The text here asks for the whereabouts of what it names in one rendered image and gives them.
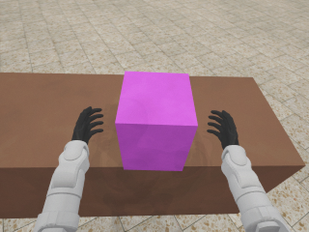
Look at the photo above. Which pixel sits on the robot right hand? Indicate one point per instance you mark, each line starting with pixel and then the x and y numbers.
pixel 228 131

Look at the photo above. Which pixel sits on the carton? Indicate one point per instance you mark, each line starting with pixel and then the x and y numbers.
pixel 156 120

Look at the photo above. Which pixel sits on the pedestal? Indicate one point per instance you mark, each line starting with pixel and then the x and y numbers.
pixel 38 114

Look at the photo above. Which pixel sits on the left robot forearm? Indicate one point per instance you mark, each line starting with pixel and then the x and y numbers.
pixel 61 206

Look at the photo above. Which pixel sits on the robot left hand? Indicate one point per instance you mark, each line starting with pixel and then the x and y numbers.
pixel 82 130

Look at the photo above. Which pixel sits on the right robot forearm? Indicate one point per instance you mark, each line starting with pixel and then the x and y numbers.
pixel 257 212

